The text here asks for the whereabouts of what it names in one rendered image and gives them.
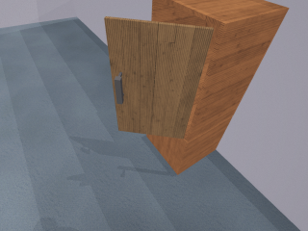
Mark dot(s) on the handle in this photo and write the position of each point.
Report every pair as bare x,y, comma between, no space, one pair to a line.
119,89

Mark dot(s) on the cupboard door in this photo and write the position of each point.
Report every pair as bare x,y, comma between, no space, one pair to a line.
161,65

